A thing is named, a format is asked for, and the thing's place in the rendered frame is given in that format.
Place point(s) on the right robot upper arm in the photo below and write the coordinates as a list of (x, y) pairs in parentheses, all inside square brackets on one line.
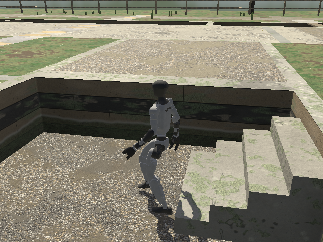
[(174, 112)]

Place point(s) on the robot right forearm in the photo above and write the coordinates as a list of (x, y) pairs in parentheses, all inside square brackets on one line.
[(176, 128)]

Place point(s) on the left robot upper arm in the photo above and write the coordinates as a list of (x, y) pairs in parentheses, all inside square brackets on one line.
[(154, 112)]

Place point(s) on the robot left hand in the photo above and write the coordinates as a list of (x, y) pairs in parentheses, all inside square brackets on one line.
[(129, 151)]

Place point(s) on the robot left forearm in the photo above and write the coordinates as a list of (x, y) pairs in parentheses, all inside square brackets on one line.
[(147, 137)]

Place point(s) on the right robot foot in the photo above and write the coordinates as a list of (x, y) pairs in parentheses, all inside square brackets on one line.
[(144, 185)]

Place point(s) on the left robot shin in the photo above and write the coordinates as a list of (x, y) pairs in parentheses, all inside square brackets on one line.
[(158, 192)]

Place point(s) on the robot right hand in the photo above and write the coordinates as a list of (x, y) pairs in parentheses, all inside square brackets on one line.
[(173, 140)]

